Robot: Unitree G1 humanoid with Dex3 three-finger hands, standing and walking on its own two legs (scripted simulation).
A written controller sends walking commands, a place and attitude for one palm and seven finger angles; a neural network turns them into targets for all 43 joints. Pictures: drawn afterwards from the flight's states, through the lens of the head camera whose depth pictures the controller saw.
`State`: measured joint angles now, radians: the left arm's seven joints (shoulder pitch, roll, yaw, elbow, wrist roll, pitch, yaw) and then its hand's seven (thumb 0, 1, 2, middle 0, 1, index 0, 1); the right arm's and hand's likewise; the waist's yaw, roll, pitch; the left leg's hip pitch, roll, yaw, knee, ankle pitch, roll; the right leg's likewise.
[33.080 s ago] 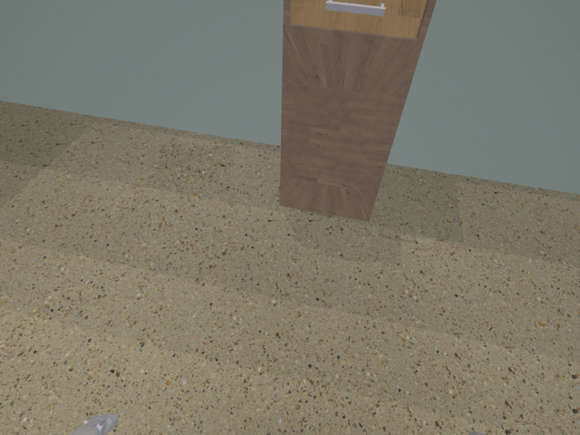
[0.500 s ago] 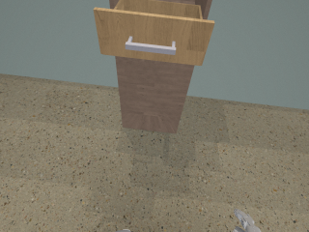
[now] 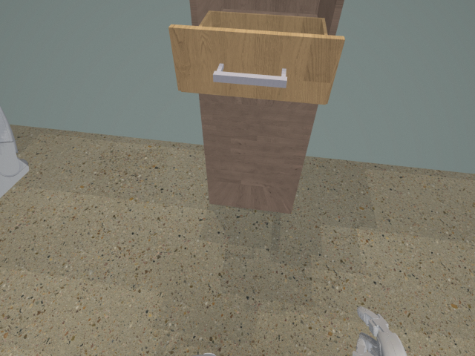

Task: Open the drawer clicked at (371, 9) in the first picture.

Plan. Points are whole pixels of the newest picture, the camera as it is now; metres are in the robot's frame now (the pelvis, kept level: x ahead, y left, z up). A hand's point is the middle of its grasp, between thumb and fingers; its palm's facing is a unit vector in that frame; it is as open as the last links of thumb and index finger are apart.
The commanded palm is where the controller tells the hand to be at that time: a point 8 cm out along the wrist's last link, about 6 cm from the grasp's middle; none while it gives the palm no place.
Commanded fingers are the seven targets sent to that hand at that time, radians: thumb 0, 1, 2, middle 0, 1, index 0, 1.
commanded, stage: let the arm hang, fingers relaxed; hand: left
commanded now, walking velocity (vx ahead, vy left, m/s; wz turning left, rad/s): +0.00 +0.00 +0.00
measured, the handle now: (250, 74) +0.67 +0.03 +0.16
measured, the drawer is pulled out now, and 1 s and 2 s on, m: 0.27 0.27 0.27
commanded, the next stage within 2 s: look to check the result in 1.04 s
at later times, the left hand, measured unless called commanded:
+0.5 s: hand out of the picture -0.17 +0.14 -0.16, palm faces +0.13 -0.98 -0.12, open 7.3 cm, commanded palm none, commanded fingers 0.00 0.90 0.90 -0.20 -0.30 -0.20 -0.30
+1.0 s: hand out of the picture -0.03 +0.13 -0.16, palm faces +0.05 -0.98 -0.22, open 7.3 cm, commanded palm none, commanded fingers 0.00 0.90 0.90 -0.20 -0.30 -0.20 -0.30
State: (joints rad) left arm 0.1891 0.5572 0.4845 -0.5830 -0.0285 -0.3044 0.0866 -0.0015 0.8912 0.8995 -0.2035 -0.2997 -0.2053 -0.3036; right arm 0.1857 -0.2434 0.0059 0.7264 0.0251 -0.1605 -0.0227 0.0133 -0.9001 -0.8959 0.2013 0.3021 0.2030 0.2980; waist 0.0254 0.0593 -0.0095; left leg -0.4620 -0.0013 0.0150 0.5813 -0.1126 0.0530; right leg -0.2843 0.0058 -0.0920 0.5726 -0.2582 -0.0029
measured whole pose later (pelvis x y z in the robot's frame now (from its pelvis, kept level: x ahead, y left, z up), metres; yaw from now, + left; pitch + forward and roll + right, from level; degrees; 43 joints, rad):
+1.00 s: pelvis -0.06 -0.05 +0.02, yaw +2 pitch -2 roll +1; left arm 0.20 0.15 0.02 1.17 0.01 0.01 0.03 0.00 0.94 0.90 -0.20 -0.30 -0.20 -0.30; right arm 0.33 -0.16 -0.02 1.12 -0.02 0.02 -0.03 0.00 -0.91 -0.90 0.20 0.30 0.20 0.30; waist -0.03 0.02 0.03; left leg -0.19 0.01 0.02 0.44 -0.21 -0.01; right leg -0.24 0.03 -0.01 0.45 -0.18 -0.04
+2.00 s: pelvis -0.02 -0.04 +0.02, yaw +2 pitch -1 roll +0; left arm 0.12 0.25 0.03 1.17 0.01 -0.01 0.01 0.00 0.91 0.90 -0.20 -0.30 -0.20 -0.30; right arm 0.17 -0.25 -0.02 1.11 -0.01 0.00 -0.02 0.01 -0.91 -0.90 0.20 0.30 0.20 0.30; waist -0.02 0.01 0.08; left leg -0.11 0.00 0.01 0.36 -0.23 0.00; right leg -0.16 0.02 -0.01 0.37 -0.19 -0.03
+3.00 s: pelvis -0.01 -0.04 +0.03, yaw +2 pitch -1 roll +0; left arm 0.08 0.32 0.02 1.16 0.01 -0.01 0.00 0.00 0.91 0.90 -0.20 -0.30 -0.20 -0.30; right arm 0.11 -0.32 -0.01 1.11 -0.01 0.00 -0.01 0.01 -0.90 -0.90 0.20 0.30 0.20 0.30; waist -0.01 0.01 0.08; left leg -0.07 0.01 0.01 0.29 -0.21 -0.01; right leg -0.11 0.03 -0.01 0.31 -0.17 -0.03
